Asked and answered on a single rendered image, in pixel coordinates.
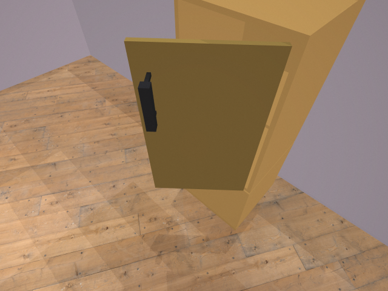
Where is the handle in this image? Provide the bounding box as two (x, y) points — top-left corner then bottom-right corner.
(138, 72), (157, 132)

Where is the cupboard door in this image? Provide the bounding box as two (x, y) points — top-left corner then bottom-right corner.
(124, 37), (292, 191)

